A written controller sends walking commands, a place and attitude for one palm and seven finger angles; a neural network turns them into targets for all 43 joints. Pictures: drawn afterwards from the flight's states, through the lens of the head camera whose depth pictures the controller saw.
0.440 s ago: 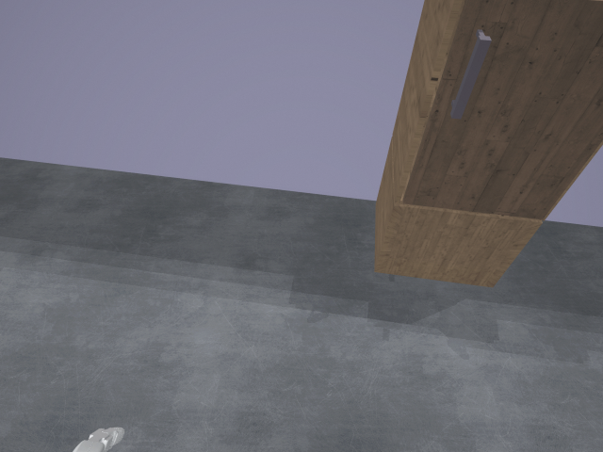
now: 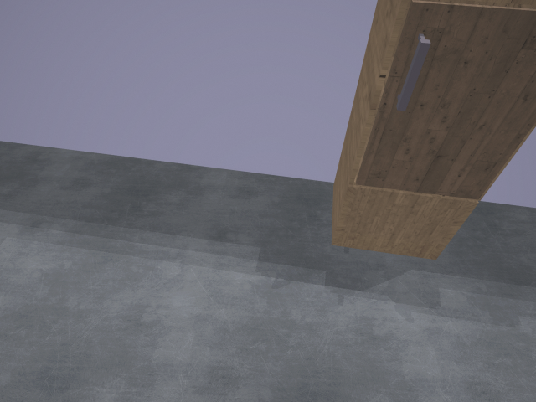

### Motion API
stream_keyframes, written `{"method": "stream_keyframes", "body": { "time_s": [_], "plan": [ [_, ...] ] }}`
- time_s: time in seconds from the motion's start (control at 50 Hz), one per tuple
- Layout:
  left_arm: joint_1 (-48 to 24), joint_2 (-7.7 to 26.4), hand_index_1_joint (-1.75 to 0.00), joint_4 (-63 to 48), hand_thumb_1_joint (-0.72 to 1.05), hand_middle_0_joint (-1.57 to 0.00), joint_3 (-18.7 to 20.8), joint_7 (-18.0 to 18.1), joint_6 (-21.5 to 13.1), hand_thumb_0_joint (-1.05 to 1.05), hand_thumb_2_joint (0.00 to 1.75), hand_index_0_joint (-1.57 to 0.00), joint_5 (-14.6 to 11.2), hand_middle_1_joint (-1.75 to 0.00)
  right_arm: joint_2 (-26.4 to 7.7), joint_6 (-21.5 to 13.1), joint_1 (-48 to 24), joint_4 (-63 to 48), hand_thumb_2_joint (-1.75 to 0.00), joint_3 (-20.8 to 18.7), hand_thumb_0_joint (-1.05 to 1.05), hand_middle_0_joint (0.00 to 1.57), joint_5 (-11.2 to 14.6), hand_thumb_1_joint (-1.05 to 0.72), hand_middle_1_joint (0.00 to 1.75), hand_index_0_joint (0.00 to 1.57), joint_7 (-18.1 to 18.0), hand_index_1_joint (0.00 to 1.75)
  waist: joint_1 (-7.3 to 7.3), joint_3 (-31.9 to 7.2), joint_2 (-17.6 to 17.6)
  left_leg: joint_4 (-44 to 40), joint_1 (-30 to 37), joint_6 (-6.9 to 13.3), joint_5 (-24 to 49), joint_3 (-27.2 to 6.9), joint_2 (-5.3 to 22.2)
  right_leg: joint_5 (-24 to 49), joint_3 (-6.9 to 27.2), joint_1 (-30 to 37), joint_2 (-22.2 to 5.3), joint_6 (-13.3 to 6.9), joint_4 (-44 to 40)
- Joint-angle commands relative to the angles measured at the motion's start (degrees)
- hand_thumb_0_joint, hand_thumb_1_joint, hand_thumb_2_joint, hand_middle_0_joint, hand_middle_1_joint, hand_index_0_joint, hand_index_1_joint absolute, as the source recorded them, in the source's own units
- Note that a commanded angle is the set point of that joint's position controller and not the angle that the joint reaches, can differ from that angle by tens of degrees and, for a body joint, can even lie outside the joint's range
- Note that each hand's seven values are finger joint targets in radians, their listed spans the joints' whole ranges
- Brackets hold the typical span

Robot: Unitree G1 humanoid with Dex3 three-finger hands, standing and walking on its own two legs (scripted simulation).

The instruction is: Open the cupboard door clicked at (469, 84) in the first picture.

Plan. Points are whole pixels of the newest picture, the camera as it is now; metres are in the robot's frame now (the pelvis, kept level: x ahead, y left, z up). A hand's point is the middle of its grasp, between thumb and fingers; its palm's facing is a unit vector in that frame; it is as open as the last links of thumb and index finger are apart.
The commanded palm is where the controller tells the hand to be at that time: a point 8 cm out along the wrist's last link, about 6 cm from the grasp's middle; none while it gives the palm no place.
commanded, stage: stand and wait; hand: left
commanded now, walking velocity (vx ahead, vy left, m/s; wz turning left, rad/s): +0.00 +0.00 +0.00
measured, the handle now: (410, 73) +0.87 -0.32 +0.09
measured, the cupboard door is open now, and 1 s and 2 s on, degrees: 0 0 0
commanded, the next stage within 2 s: look at it before walking up in 0.50 s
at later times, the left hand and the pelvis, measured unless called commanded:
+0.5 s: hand out of the picture +0.06 +0.24 -0.15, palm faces -0.05 -0.94 -0.34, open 7.4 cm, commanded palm none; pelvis -0.02 -0.01 +0.00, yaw +0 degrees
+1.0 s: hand out of the picture +0.07 +0.23 -0.15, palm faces -0.05 -0.94 -0.34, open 7.4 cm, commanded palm none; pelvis -0.01 -0.01 +0.00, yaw +0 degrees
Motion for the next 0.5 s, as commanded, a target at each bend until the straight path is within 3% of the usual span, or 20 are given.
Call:
{"method": "stream_keyframes", "body": {
  "time_s": [0.0, 0.32, 0.48],
  "plan": [
    [-3.3, 11.8, -0.3, -3.6, 0.9, -0.2, 2.9, 0.8, -1.7, 0.0, 0.9, -0.2, -0.4, -0.3, -11.8, -1.6, -3.3, -3.5, -0.9, -2.3, 0.0, 0.2, 0.2, -0.9, 0.3, 0.2, -1.0, 0.3, -0.06, -4.6, 1.0, -4.7, 1.1, 1.7, 12.4, -5.2, 6.8, 12.1, 4.5, 1.2, -5.7, -2.7, -4.0],
    [-3.5, 12.1, -0.3, -1.0, 0.9, -0.2, 2.7, 0.6, -1.7, 0.0, 0.9, -0.2, -0.4, -0.3, -12.2, -1.5, -1.6, 0.0, -0.9, -2.0, 0.0, 0.2, 0.3, -0.9, 0.3, 0.2, -0.8, 0.3, -0.05, -1.5, -0.2, -7.6, -0.8, 1.3, 5.4, -6.1, 6.9, 3.8, 6.1, -0.7, -5.5, -2.7, -7.4],
    [-3.2, 12.1, -0.3, -0.9, 0.9, -0.2, 2.7, 0.7, -2.0, 0.0, 0.9, -0.2, -0.4, -0.3, -11.9, -1.7, -1.2, 0.6, -0.9, -1.9, 0.0, 0.2, 0.3, -0.9, 0.3, 0.2, -0.7, 0.3, -0.06, -3.5, -0.4, -6.9, 0.4, 1.0, 8.0, -5.6, 7.1, 6.5, 6.2, 0.1, -5.9, -2.8, -7.4]
  ]
}}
